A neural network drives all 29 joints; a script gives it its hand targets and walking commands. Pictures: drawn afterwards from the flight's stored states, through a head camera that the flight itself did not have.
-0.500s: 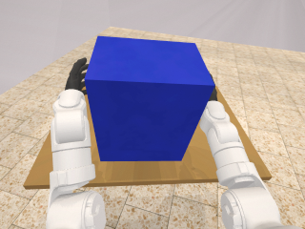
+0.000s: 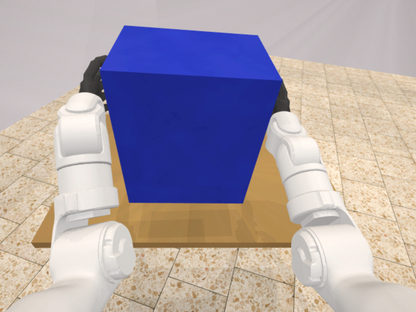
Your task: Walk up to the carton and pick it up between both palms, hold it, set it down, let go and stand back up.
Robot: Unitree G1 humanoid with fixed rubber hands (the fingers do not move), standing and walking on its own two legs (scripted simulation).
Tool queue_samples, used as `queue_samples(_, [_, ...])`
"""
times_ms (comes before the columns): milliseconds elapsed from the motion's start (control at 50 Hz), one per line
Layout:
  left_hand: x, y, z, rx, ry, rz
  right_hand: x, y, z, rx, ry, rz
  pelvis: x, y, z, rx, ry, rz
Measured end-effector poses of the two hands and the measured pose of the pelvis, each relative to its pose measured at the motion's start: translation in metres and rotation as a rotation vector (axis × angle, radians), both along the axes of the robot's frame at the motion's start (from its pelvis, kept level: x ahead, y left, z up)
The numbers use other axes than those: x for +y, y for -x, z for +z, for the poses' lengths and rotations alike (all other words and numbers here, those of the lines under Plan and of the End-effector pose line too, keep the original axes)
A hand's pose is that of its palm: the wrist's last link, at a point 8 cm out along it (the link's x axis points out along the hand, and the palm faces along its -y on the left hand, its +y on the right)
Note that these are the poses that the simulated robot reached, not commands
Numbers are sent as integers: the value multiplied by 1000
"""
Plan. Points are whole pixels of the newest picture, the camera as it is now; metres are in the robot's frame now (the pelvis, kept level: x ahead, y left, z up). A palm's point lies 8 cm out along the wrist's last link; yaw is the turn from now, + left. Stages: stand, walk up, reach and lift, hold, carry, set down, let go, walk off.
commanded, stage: reach and lift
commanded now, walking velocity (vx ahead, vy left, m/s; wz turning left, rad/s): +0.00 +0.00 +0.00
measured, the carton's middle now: (189, 123) +0.40 -0.01 +0.21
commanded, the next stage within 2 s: hold in 0.70 s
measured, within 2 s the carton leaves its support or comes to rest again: neither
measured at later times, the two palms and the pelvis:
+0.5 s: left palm (82, 87) +0.40 +0.16 +0.29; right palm (275, 92) +0.39 -0.16 +0.28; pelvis +0.02 +0.00 +0.00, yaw +0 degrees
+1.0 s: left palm (63, 65) +0.37 +0.17 +0.34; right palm (279, 64) +0.38 -0.16 +0.33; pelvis +0.02 -0.01 +0.00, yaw +1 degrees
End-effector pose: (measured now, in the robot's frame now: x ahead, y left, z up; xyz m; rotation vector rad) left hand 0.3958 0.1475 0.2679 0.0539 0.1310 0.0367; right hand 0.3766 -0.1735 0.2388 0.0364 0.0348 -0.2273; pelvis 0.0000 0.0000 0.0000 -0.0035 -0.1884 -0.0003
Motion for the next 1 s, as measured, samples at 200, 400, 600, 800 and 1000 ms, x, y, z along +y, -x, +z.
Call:
queue_samples(200, [11,1,8,1,-5,23,10,-7,14,7,1,24,2,-4,0,13,1,6])
queue_samples(400, [13,-3,20,-21,-18,21,11,-12,31,-5,-1,27,3,-12,0,22,9,14])
queue_samples(600, [11,-1,27,-13,-13,27,9,-13,47,9,12,36,3,-19,0,25,10,1])
queue_samples(800, [17,14,44,-35,-2,64,15,-8,68,16,26,71,-1,-21,0,30,10,0])
queue_samples(1000, [20,21,68,-44,2,74,17,-4,93,28,40,80,-10,-17,0,60,7,13])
